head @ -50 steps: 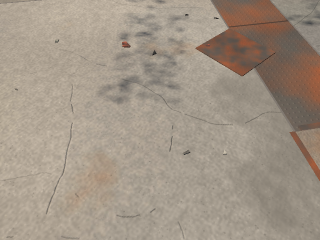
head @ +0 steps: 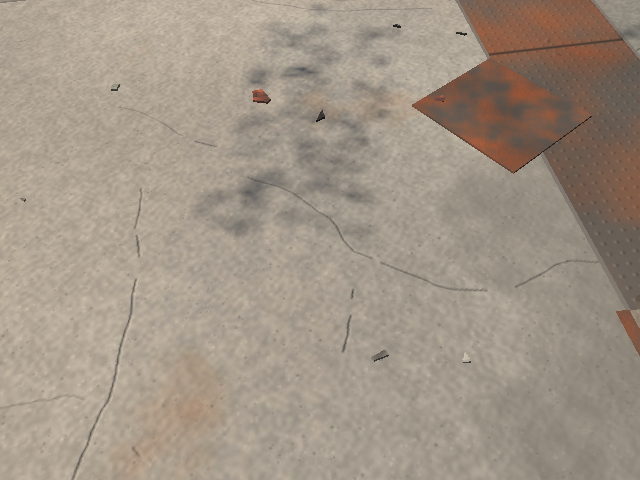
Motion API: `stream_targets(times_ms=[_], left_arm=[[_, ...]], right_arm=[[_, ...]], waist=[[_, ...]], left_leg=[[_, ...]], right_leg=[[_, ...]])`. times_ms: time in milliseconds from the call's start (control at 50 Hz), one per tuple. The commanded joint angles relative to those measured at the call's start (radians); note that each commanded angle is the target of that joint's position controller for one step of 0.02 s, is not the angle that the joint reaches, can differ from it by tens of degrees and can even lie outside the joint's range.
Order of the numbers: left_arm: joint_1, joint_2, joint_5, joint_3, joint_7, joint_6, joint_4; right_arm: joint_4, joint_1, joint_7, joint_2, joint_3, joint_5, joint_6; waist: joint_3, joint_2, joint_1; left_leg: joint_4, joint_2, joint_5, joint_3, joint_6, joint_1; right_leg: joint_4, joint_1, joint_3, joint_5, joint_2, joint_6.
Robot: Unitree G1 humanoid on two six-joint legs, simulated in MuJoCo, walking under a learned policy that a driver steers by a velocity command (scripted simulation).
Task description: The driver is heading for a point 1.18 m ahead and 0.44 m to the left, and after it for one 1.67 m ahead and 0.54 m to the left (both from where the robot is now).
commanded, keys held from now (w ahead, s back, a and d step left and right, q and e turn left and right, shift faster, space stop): w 0.12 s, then w+q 0.88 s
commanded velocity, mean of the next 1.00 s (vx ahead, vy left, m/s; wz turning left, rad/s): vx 0.49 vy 0.00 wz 0.39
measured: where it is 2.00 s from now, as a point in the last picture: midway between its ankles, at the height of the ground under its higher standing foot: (211, 276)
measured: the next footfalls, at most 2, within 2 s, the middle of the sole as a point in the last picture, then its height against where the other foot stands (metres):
left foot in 0.14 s outside the picture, level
right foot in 0.70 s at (381, 416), level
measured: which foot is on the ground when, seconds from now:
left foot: up 0.00-0.12, down 0.14-0.70, up 0.72-1.00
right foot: down 0.00-0.12, up 0.14-0.68, down 0.70-1.00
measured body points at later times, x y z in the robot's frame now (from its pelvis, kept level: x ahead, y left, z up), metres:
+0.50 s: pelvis +0.28 +0.04 +0.01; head +0.30 +0.05 +0.46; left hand +0.43 +0.28 -0.12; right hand +0.23 -0.21 -0.13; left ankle +0.22 +0.08 -0.74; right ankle +0.45 -0.12 -0.68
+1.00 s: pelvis +0.56 +0.03 +0.01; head +0.59 +0.04 +0.46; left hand +0.46 +0.29 -0.12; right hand +0.79 -0.15 -0.12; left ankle +0.56 +0.19 -0.66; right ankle +0.57 -0.06 -0.74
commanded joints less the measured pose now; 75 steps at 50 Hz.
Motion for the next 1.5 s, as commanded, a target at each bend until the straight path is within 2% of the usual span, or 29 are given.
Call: stream_targets(times_ms=[20, 80, 120, 140, 160, 180, 200, 220, 260, 380, 580, 640, 680, 700, 720, 740, 760, 780, 800, 920, 1140, 1200, 1240, 1260, 1280, 1300, 1360, 1400, 1500], left_arm=[[0.058, 0.141, 0.001, 0.022, 0.008, -0.013, -0.011], [0.013, 0.176, 0.004, 0.032, 0.012, -0.014, -0.012], [-0.02, 0.196, 0.001, 0.039, 0.012, -0.002, -0.017], [-0.011, 0.167, -0.006, 0.033, 0.007, 0.001, -0.038], [0.114, 0.051, -0.036, 0.019, -0.011, 0.005, -0.053], [0.01, 0.137, -0.014, 0.038, -0.012, 0.006, -0.071], [-0.115, 0.16, -0.007, 0.045, -0.015, 0.0, -0.116], [-0.165, 0.154, -0.002, 0.046, -0.016, -0.008, -0.128], [-0.16, 0.121, 0.02, 0.046, -0.02, 0.011, -0.133], [-0.363, 0.142, 0.021, 0.051, -0.029, 0.056, -0.235], [-0.711, 0.158, 0.004, 0.039, -0.041, 0.047, -0.398], [-0.667, 0.186, -0.004, 0.042, -0.038, 0.03, -0.416], [-0.465, 0.23, -0.006, 0.062, -0.021, 0.015, -0.363], [-0.317, 0.271, 0.01, 0.077, -0.007, 0.003, -0.332], [-0.153, 0.354, 0.039, 0.093, 0.009, 0.001, -0.331], [-0.212, 0.417, 0.049, 0.107, -0.002, 0.015, -0.335], [-0.292, 0.3, 0.032, 0.091, -0.007, 0.028, -0.355], [-0.357, 0.215, 0.02, 0.067, -0.01, 0.027, -0.365], [-0.368, 0.194, 0.023, 0.06, -0.013, 0.023, -0.354], [-0.263, 0.211, -0.004, 0.063, -0.014, -0.017, -0.294], [-0.128, 0.27, 0.0, 0.073, 0.001, 0.004, -0.24], [-0.114, 0.307, 0.003, 0.081, 0.01, 0.027, -0.226], [-0.126, 0.332, -0.002, 0.084, 0.011, 0.048, -0.23], [-0.141, 0.322, -0.002, 0.08, 0.009, 0.051, -0.254], [-0.115, 0.198, -0.009, 0.054, -0.01, 0.046, -0.328], [-0.217, 0.271, -0.003, 0.07, -0.016, 0.038, -0.373], [-0.283, 0.25, 0.0, 0.059, -0.019, 0.022, -0.377], [-0.233, 0.246, 0.029, 0.059, -0.023, 0.059, -0.366], [-0.345, 0.222, 0.03, 0.053, -0.037, 0.091, -0.403]], right_arm=[[-0.085, -0.115, -0.002, -0.029, 0.003, 0.005, -0.013], [-0.061, 0.001, -0.019, -0.069, -0.016, 0.003, -0.025], [0.036, 0.287, -0.033, -0.11, -0.044, -0.004, -0.039], [0.068, 0.443, -0.04, -0.183, -0.066, -0.028, -0.043], [0.066, 0.457, -0.031, -0.259, -0.083, -0.037, -0.039], [0.057, 0.354, -0.022, -0.225, -0.077, 0.003, -0.027], [0.037, 0.249, -0.019, -0.162, -0.058, 0.014, -0.028], [0.037, 0.213, -0.015, -0.108, -0.043, 0.011, -0.035], [0.059, 0.228, -0.027, -0.058, -0.023, 0.011, -0.049], [0.056, 0.346, -0.041, -0.128, -0.027, 0.018, -0.06], [0.03, 0.505, -0.048, -0.144, -0.034, 0.004, -0.046], [0.002, 0.453, -0.059, -0.176, -0.047, 0.0, -0.044], [-0.02, 0.393, -0.05, -0.207, -0.058, 0.005, -0.049], [-0.035, 0.374, -0.041, -0.193, -0.056, 0.014, -0.054], [-0.083, 0.385, -0.041, -0.115, -0.037, 0.023, -0.059], [-0.107, 0.52, -0.044, -0.067, -0.032, 0.064, -0.049], [-0.073, 0.479, -0.053, -0.148, -0.042, 0.027, -0.028], [-0.083, 0.39, -0.04, -0.146, -0.042, 0.013, -0.023], [-0.094, 0.349, -0.031, -0.124, -0.04, 0.009, -0.021], [-0.154, 0.236, 0.012, -0.104, -0.038, -0.015, 0.029], [-0.29, -0.114, 0.049, -0.097, -0.009, -0.018, 0.023], [-0.292, -0.077, 0.038, -0.118, -0.019, -0.026, 0.025], [-0.236, 0.124, 0.022, -0.153, -0.042, -0.032, 0.013], [-0.185, 0.293, 0.006, -0.212, -0.067, -0.044, 0.006], [-0.195, 0.291, -0.007, -0.323, -0.092, -0.039, 0.005], [-0.218, 0.341, -0.014, -0.35, -0.099, -0.01, 0.017], [-0.193, 0.221, -0.03, -0.236, -0.069, 0.01, 0.011], [-0.202, 0.179, -0.031, -0.2, -0.053, 0.021, -0.006], [-0.17, 0.283, -0.025, -0.221, -0.053, 0.021, -0.031]], waist=[[0.115, -0.137, -0.016], [0.038, -0.141, -0.085], [-0.107, -0.113, -0.202], [-0.215, -0.032, -0.244], [-0.307, 0.189, -0.158], [-0.247, 0.071, -0.14], [-0.091, 0.034, -0.114], [-0.034, -0.037, -0.089], [-0.008, -0.033, -0.03], [0.043, 0.007, -0.041], [0.041, 0.058, -0.154], [0.026, 0.077, -0.112], [-0.07, 0.054, -0.02], [-0.169, 0.009, 0.045], [-0.344, -0.123, 0.085], [-0.407, -0.376, -0.019], [-0.277, -0.181, -0.042], [-0.139, -0.074, -0.039], [-0.081, -0.047, -0.048], [-0.045, -0.116, -0.073], [0.05, -0.109, -0.002], [0.005, -0.136, -0.028], [-0.12, -0.123, -0.116], [-0.223, -0.053, -0.191], [-0.301, 0.179, -0.125], [-0.354, 0.103, -0.171], [-0.074, -0.043, -0.072], [-0.078, -0.02, -0.019], [-0.03, 0.0, -0.045]], left_leg=[[-0.127, -0.04, 0.019, 0.047, 0.03, 0.029], [-0.17, -0.097, -0.057, 0.06, 0.09, 0.203], [-0.266, -0.112, -0.03, 0.046, 0.126, 0.522], [-0.28, 0.087, -0.179, -0.176, 0.167, 0.744], [-0.417, 0.36, -0.258, -0.736, 0.335, 0.97], [-0.52, 0.309, -0.416, -0.801, 0.313, 0.886], [-0.54, 0.28, -0.382, -0.64, 0.273, 0.737], [-0.565, 0.238, -0.238, -0.545, 0.244, 0.619], [-0.581, 0.152, -0.05, -0.406, 0.199, 0.488], [-0.626, 0.102, 0.051, -0.332, 0.197, 0.449], [-0.494, 0.089, 0.308, -0.372, 0.169, 0.677], [-0.423, 0.097, 0.39, -0.397, 0.133, 0.674], [-0.229, 0.05, 0.548, -0.37, 0.089, 0.611], [-0.027, -0.008, 0.444, -0.335, 0.071, 0.504], [0.264, -0.073, 0.035, -0.263, 0.064, 0.35], [0.482, -0.185, -0.501, -0.184, 0.04, 0.071], [0.565, -0.085, -0.401, -0.198, 0.049, 0.0], [0.528, -0.053, -0.301, -0.189, 0.042, 0.006], [0.488, -0.026, -0.256, -0.184, 0.034, 0.029], [0.423, 0.017, -0.152, -0.144, 0.011, -0.023], [-0.069, -0.002, -0.002, 0.01, 0.037, -0.004], [-0.127, -0.082, -0.153, 0.068, 0.088, 0.115], [-0.212, -0.157, -0.178, 0.073, 0.137, 0.36], [-0.268, -0.092, -0.199, -0.053, 0.181, 0.624], [-0.307, 0.22, -0.254, -0.537, 0.286, 0.934], [-0.441, 0.302, -0.177, -0.851, 0.349, 0.968], [-0.475, 0.17, 0.154, -0.469, 0.246, 0.647], [-0.5, 0.108, 0.246, -0.387, 0.227, 0.537], [-0.566, 0.064, 0.233, -0.342, 0.198, 0.505]], right_leg=[[-0.013, -0.063, 0.089, 0.662, -0.26, -0.105], [0.162, 0.002, 0.058, 1.003, -0.275, -0.091], [0.51, -0.067, 0.029, 0.959, -0.237, -0.067], [0.807, -0.255, -0.007, 0.602, -0.185, -0.056], [1.191, -0.618, 0.017, -0.203, 0.019, -0.018], [1.246, -0.729, 0.136, -0.144, -0.03, -0.036], [1.198, -0.771, 0.125, -0.038, -0.085, -0.041], [1.129, -0.729, 0.125, 0.027, -0.117, -0.038], [1.02, -0.624, 0.127, 0.045, -0.148, -0.012], [0.785, -0.717, 0.084, 0.147, -0.153, 0.074], [0.48, -0.807, 0.076, 0.266, -0.087, 0.088], [0.367, -0.66, 0.09, 0.214, -0.065, 0.062], [0.283, -0.361, 0.069, 0.189, -0.018, 0.029], [0.267, -0.136, 0.123, 0.198, -0.091, -0.002], [0.279, 0.097, 0.382, 0.071, -0.367, -0.036], [0.131, 0.219, 0.834, 0.029, -0.546, -0.153], [0.115, 0.082, 0.789, -0.12, -0.501, -0.144], [0.094, -0.068, 0.599, -0.079, -0.434, -0.117], [0.068, -0.157, 0.461, 0.043, -0.387, -0.097], [0.012, -0.206, 0.158, 0.398, -0.329, -0.079], [0.021, -0.068, -0.093, 0.537, -0.335, -0.056], [0.189, 0.004, -0.151, 0.917, -0.343, -0.04], [0.505, -0.032, -0.178, 0.996, -0.333, -0.027], [0.776, -0.219, -0.186, 0.75, -0.309, 0.006], [1.103, -0.661, -0.169, -0.131, -0.164, 0.061], [1.263, -0.818, 0.042, -0.254, -0.062, 0.08], [1.064, -0.794, 0.105, -0.037, -0.183, 0.067], [0.996, -0.685, 0.111, -0.036, -0.192, 0.088], [0.833, -0.755, 0.081, 0.114, -0.183, 0.114]])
